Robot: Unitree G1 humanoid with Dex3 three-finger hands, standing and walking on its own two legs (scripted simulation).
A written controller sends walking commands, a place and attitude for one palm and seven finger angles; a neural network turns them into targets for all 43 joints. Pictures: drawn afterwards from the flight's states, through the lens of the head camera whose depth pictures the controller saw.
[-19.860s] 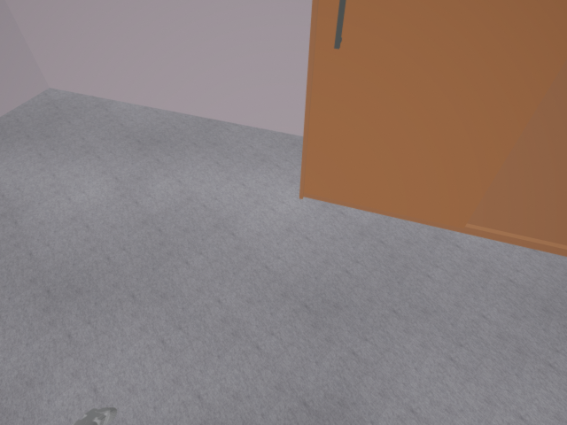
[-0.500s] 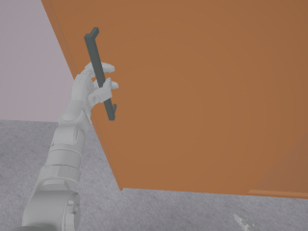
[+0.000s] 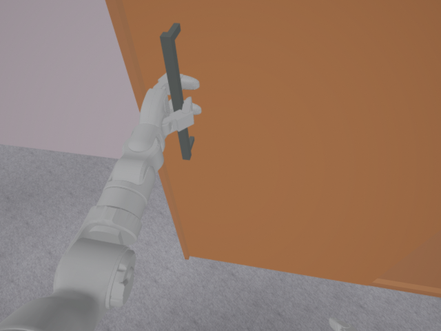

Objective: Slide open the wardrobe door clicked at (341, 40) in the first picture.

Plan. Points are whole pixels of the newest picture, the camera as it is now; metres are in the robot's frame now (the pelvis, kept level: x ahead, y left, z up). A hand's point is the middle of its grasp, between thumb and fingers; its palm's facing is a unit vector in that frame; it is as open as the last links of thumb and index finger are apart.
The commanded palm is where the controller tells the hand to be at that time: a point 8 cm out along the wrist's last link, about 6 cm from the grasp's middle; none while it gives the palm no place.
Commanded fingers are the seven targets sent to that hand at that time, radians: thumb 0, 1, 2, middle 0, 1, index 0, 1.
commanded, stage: tug the door sideways, standing still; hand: left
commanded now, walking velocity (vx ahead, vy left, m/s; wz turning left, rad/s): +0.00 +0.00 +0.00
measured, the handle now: (181, 102) +0.49 +0.10 +0.16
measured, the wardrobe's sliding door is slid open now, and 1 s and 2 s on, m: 0.01 0.12 0.47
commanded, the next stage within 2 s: step sideways, sliding the door along in 0.14 s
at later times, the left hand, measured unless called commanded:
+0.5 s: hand (217, 119) +0.44 +0.03 +0.16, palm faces -0.11 -0.98 -0.14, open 5.4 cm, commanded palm +0.43 +0.07 +0.17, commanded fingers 0.00 0.90 0.90 -0.45 -1.40 -0.45 -1.40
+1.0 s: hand (254, 121) +0.44 -0.04 +0.16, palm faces +0.04 -1.00 -0.06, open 5.4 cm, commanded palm +0.41 -0.04 +0.17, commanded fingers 0.00 0.90 0.90 -0.45 -1.40 -0.45 -1.40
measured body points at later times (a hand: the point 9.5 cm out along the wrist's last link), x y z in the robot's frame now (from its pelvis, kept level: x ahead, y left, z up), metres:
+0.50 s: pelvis -0.01 -0.03 -0.01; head +0.03 -0.05 +0.44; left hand +0.44 +0.08 +0.17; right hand +0.11 -0.27 -0.13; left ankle -0.03 +0.11 -0.73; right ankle +0.00 -0.13 -0.71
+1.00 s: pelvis -0.02 -0.15 -0.01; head +0.08 -0.14 +0.43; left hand +0.43 +0.02 +0.17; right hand +0.14 -0.38 -0.12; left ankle +0.02 +0.01 -0.73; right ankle -0.02 -0.29 -0.67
